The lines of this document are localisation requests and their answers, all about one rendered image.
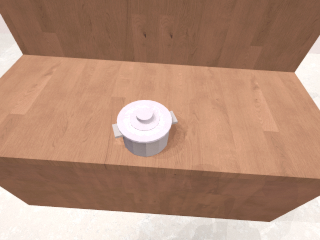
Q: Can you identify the table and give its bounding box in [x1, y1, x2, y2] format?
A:
[0, 0, 320, 222]

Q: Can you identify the pot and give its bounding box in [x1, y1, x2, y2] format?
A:
[112, 111, 178, 157]

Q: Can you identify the lid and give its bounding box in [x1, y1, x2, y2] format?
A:
[117, 100, 172, 144]

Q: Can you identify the knob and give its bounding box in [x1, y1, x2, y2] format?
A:
[136, 107, 153, 123]

